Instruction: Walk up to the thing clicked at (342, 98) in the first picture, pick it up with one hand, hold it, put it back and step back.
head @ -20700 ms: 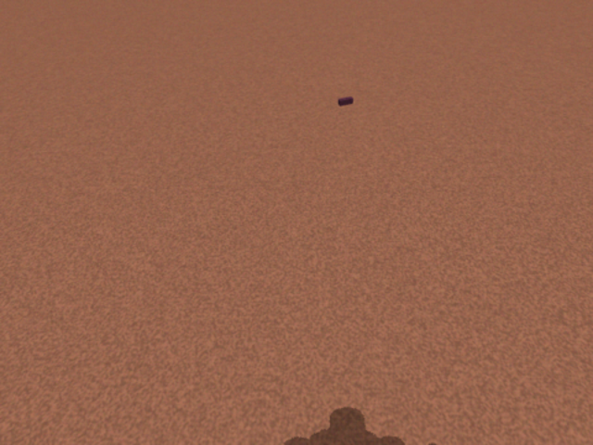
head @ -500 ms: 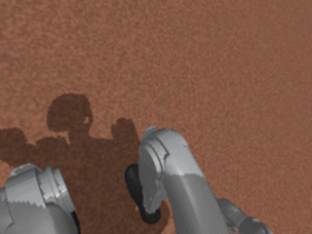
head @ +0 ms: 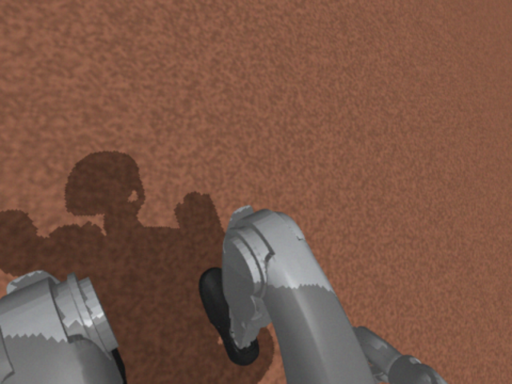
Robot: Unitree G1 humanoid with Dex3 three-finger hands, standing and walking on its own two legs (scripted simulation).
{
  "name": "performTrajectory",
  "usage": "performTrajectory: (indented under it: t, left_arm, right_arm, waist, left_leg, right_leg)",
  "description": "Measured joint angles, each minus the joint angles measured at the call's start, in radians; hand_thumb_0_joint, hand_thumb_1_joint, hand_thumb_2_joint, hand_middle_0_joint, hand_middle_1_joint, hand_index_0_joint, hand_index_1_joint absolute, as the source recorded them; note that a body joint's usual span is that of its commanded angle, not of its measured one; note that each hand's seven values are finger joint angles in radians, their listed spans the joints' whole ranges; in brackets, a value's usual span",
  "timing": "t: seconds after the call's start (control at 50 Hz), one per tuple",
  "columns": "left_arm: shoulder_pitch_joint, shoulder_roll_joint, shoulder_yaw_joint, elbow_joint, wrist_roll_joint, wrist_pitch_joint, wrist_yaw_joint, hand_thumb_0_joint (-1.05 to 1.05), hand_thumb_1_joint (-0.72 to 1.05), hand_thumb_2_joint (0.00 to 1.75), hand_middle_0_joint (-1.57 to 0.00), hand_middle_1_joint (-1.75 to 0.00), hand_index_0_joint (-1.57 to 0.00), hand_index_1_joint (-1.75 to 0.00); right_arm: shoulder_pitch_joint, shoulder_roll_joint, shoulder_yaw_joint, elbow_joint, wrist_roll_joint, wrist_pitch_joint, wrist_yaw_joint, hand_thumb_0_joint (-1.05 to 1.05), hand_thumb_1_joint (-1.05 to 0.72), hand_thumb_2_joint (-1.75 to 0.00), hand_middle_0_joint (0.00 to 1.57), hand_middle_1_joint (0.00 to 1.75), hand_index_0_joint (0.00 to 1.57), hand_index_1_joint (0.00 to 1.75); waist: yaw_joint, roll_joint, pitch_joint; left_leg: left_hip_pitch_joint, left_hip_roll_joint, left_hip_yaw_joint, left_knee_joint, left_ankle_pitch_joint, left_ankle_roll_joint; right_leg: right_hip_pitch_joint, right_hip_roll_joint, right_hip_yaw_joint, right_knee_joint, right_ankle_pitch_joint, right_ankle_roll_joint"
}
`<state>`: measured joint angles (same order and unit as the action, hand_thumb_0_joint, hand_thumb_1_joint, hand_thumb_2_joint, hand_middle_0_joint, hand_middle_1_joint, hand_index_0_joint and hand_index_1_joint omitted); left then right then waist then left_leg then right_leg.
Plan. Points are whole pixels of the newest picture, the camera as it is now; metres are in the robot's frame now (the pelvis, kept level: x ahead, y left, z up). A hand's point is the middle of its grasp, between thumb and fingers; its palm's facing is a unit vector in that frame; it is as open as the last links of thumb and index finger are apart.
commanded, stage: close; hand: left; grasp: from above
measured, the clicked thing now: out of the picture +0.42 +0.38 -0.28
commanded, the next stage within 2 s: settle in 1.20 s
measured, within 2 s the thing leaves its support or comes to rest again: leaves its support in 1.60 s
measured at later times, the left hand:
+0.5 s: hand out of the picture +0.40 +0.36 -0.25, palm faces -0.44 -0.19 -0.88, open 9.6 cm
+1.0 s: hand out of the picture +0.41 +0.36 -0.25, palm faces -0.43 -0.19 -0.88, open 6.6 cm
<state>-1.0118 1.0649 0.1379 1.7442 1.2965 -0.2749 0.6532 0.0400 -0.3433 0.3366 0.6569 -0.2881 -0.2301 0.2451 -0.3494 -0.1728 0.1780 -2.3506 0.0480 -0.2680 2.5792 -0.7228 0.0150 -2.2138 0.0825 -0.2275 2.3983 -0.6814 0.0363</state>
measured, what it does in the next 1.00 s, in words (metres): stands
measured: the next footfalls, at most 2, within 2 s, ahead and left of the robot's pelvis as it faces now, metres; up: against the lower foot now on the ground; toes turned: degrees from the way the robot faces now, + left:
none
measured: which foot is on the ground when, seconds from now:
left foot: down 0.00-1.00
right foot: down 0.00-1.00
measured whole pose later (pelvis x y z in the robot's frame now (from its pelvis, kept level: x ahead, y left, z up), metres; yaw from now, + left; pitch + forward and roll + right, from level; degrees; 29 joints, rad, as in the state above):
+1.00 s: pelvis +0.00 +0.00 +0.00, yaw +0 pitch +26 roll -15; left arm -1.01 1.07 0.12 1.73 1.26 -0.28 0.61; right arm 0.05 -0.35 0.34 0.64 -0.27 -0.22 0.24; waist -0.34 -0.17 0.18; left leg -2.35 0.05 -0.27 2.57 -0.72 0.02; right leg -2.21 0.09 -0.23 2.39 -0.67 0.04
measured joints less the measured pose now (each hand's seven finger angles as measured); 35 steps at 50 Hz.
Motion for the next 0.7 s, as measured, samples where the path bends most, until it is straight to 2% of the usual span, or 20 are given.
performTrajectory:
  t: [0.2,0.3,0.36,0.44,0.58,0.7]
  left_arm:
    - [-0.001,0.000,-0.009,-0.023,-0.038,0.019,-0.048,0.00,-0.03,0.59,-0.42,-0.73,-0.45,-0.70]
    - [0.014,-0.010,-0.006,-0.047,-0.039,0.002,-0.065,0.00,0.03,0.54,-0.47,-0.69,-0.50,-0.66]
    - [0.022,-0.012,-0.002,-0.043,-0.034,-0.012,-0.058,0.00,0.07,0.51,-0.50,-0.66,-0.53,-0.63]
    - [0.019,-0.010,-0.023,-0.026,-0.022,-0.020,-0.053,0.00,0.13,0.47,-0.54,-0.62,-0.58,-0.59]
    - [0.008,-0.004,-0.027,-0.014,-0.002,-0.023,-0.018,0.00,0.23,0.40,-0.62,-0.57,-0.66,-0.53]
    - [-0.002,-0.001,-0.027,-0.014,-0.007,-0.005,-0.005,0.00,0.33,0.33,-0.70,-0.53,-0.74,-0.47]
  right_arm:
    - [0.006,-0.007,-0.013,-0.006,0.012,-0.003,0.001,0.00,-0.89,-0.90,0.20,0.30,0.20,0.30]
    - [0.014,-0.005,-0.015,-0.006,0.020,0.007,0.000,0.00,-0.89,-0.90,0.20,0.30,0.20,0.30]
    - [0.012,-0.003,-0.012,-0.003,0.020,0.016,-0.002,0.00,-0.89,-0.90,0.20,0.30,0.20,0.30]
    - [0.006,-0.004,-0.011,-0.007,0.018,0.017,-0.004,0.00,-0.89,-0.90,0.20,0.30,0.20,0.30]
    - [-0.004,-0.006,-0.006,-0.008,0.011,0.009,-0.009,0.00,-0.89,-0.90,0.20,0.30,0.20,0.30]
    - [-0.006,-0.009,-0.004,-0.013,0.010,-0.002,-0.008,0.00,-0.89,-0.90,0.20,0.30,0.20,0.30]
  waist:
    - [0.004,0.007,0.004]
    - [0.014,0.009,-0.001]
    - [0.018,0.010,-0.007]
    - [0.019,0.006,-0.005]
    - [0.015,-0.005,-0.002]
    - [0.010,-0.006,0.004]
  left_leg:
    - [-0.001,0.001,0.004,-0.004,0.001,0.005]
    - [0.002,0.000,0.004,-0.010,0.001,0.002]
    - [0.003,-0.001,0.003,-0.012,0.001,0.001]
    - [0.006,0.000,0.005,-0.011,0.004,0.004]
    - [0.002,0.001,0.003,-0.004,0.009,0.005]
    - [0.001,0.002,0.004,-0.005,0.009,0.008]
  right_leg:
    - [0.001,0.001,0.003,-0.005,0.001,0.004]
    - [0.004,-0.001,0.003,-0.009,-0.001,0.001]
    - [0.005,-0.001,0.001,-0.012,0.000,0.001]
    - [0.007,0.000,0.003,-0.011,0.002,0.002]
    - [0.005,0.001,0.002,-0.007,0.009,0.004]
    - [0.004,0.003,0.003,-0.008,0.010,0.007]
